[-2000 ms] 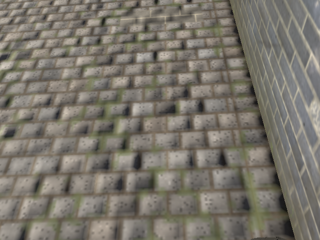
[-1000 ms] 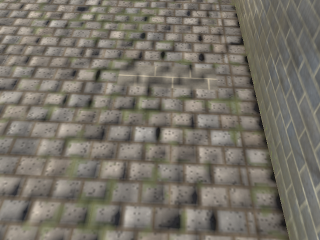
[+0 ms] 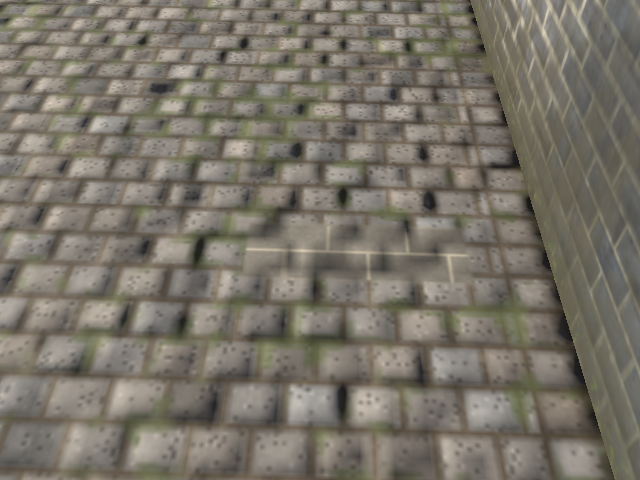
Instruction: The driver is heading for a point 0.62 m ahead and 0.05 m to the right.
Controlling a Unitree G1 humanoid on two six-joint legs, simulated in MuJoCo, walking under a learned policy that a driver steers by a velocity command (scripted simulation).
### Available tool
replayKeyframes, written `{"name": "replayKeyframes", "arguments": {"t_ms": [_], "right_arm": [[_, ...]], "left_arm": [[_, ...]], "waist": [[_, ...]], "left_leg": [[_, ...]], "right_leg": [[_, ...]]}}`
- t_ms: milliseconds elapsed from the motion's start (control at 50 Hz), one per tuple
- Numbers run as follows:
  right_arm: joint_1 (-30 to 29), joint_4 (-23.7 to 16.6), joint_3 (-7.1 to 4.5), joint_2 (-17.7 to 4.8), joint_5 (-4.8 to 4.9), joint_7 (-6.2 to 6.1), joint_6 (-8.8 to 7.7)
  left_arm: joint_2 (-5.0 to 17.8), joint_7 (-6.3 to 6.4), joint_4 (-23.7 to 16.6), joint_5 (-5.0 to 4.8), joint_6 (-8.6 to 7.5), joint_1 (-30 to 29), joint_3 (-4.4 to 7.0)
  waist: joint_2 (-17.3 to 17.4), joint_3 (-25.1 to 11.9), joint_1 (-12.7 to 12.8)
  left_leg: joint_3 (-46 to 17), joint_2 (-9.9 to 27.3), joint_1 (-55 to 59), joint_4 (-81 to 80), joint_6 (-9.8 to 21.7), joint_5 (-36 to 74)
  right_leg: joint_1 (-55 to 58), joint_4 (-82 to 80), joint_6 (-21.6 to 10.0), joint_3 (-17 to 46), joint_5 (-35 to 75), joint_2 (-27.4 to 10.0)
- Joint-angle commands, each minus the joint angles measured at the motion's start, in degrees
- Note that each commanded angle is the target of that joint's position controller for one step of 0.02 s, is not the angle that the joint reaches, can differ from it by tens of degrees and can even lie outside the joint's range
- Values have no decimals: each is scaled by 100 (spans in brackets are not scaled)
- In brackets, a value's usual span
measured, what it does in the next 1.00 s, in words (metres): shifts its weight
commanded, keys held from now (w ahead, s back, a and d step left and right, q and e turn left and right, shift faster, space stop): no key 1.00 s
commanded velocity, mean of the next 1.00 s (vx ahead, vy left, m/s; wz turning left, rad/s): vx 0.01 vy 0.00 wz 0.00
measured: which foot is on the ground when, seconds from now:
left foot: down 0.00-1.00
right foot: down 0.00-1.00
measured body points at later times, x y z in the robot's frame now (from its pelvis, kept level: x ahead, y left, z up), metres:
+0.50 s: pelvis +0.02 +0.04 +0.01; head +0.03 +0.04 +0.46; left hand +0.01 +0.25 -0.16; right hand +0.00 -0.17 -0.15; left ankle +0.01 +0.13 -0.74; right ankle +0.06 -0.07 -0.74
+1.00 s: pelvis +0.04 +0.04 +0.01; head +0.04 +0.05 +0.46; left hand +0.01 +0.25 -0.16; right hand +0.00 -0.16 -0.15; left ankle +0.01 +0.13 -0.74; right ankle +0.06 -0.07 -0.74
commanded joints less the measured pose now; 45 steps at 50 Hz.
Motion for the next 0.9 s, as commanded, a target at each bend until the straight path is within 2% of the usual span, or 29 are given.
{"name": "replayKeyframes", "arguments": {"t_ms": [20,40,80,140,260,540,900], "right_arm": [[489,72,-40,-485,75,-6,-139],[440,80,-12,-419,94,2,-193],[373,80,-16,-441,117,-17,-239],[514,133,-11,-391,110,-22,-247],[690,214,1,-351,98,-23,-238],[810,316,32,-247,95,-39,-231],[933,367,45,-186,91,-51,-238]], "left_arm": [[364,1,-99,-39,20,293,80],[337,-3,-62,-16,21,342,82],[372,-2,26,9,20,413,88],[309,16,118,10,0,386,62],[226,59,282,-1,1,382,29],[114,113,560,-4,25,506,2],[27,137,719,-4,41,558,-3]], "waist": [[501,549,53],[544,442,110],[440,341,162],[192,325,91],[74,328,14],[42,384,-21],[18,430,-32]], "left_leg": [[-669,499,-462,-1146,310,-522],[-682,504,-691,-1307,268,-575],[-614,441,-670,-1371,230,-395],[-535,400,-362,-1272,281,-27],[-493,382,-184,-1234,334,211],[-424,345,15,-1195,375,544],[-401,324,92,-1197,395,659]], "right_leg": [[1,-780,169,916,-791,-705],[452,-603,167,876,-433,-709],[713,-516,164,891,-204,-763],[551,-557,174,916,-152,-816],[517,-549,227,904,-7,-839],[504,-485,276,906,209,-884],[544,-454,301,899,290,-905]]}}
